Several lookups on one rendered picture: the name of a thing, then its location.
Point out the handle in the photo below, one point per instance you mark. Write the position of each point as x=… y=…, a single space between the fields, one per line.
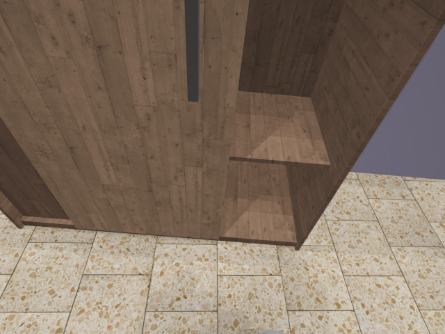
x=192 y=23

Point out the wardrobe door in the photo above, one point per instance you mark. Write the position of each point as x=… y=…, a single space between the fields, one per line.
x=21 y=183
x=95 y=93

